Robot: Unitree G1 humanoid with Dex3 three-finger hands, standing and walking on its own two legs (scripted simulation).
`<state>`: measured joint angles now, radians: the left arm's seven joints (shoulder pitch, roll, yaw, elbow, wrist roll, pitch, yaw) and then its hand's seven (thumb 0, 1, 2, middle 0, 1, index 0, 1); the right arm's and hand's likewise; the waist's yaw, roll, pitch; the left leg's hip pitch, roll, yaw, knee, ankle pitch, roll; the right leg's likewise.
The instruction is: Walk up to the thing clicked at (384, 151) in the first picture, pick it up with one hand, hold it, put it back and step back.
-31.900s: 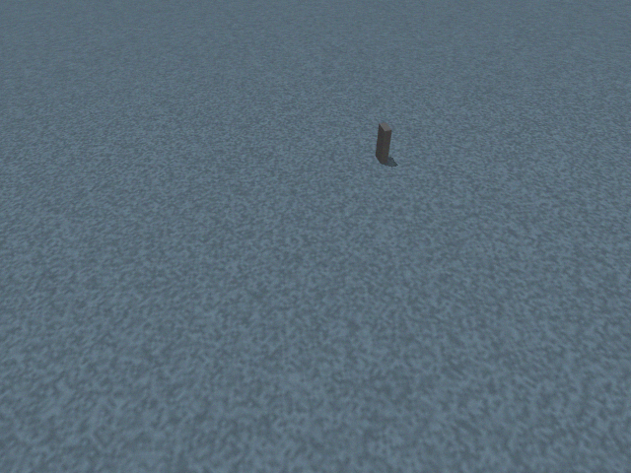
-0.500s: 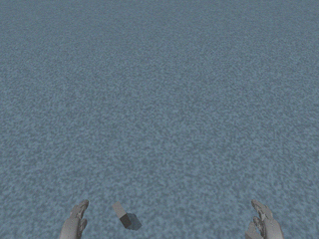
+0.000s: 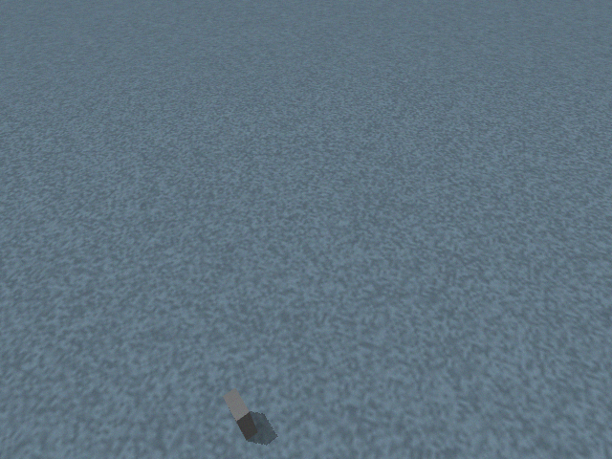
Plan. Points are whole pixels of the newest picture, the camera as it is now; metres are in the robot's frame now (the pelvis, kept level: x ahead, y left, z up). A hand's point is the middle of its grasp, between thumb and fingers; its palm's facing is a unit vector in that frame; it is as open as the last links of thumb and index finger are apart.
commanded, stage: stand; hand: left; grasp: from the side
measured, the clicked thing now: (241, 415) +0.37 +0.23 -0.66
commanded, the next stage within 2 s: step back in 1.76 s
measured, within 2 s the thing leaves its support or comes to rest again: neither
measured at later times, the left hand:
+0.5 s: hand out of the picture +0.03 +0.25 -0.14, palm faces +0.00 -0.94 -0.34, open 7.4 cm
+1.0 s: hand out of the picture +0.06 +0.24 -0.14, palm faces -0.02 -0.94 -0.34, open 7.4 cm
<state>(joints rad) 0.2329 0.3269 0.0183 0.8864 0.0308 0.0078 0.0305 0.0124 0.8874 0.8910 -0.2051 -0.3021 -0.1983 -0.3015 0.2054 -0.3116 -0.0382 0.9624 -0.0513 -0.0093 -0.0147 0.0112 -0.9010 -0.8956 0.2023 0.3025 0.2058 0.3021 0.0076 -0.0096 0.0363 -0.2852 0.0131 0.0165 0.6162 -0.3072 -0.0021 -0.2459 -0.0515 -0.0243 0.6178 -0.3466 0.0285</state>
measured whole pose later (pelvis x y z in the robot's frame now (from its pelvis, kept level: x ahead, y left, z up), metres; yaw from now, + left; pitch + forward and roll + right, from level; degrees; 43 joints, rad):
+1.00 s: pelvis +0.00 -0.01 +0.02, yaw +0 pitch -3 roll +0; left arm 0.12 0.32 0.00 1.16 0.01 -0.01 0.01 0.01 0.90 0.89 -0.21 -0.30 -0.20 -0.30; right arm 0.12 -0.33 -0.01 1.16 -0.02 0.00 -0.01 0.01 -0.90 -0.90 0.20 0.30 0.21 0.30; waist 0.00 0.01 0.05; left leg -0.13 0.02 0.01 0.34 -0.16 -0.02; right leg -0.09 -0.04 -0.03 0.34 -0.20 0.02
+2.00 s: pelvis -0.02 +0.01 +0.00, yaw +0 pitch -1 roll +0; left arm 0.07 0.37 0.06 0.99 0.01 0.04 0.01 0.01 0.90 0.89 -0.21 -0.30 -0.20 -0.30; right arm 0.08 -0.39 -0.05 1.01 -0.01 0.04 0.01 0.01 -0.90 -0.90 0.20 0.30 0.21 0.30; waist -0.01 0.00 0.15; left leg -0.33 -0.01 -0.01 0.72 -0.34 0.04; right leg -0.26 -0.05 -0.01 0.57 -0.29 0.02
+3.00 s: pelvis -0.24 +0.03 +0.00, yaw -4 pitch -2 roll -1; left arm 0.17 0.40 0.09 0.83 0.01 0.07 0.02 0.01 0.91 0.89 -0.21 -0.30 -0.20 -0.30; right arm 0.13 -0.35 -0.04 0.83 -0.03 0.01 -0.02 0.01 -0.90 -0.90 0.21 0.30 0.21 0.30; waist 0.00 -0.03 0.18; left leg -0.32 0.02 0.00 0.59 -0.22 0.03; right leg -0.40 0.09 0.14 1.12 -0.52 0.03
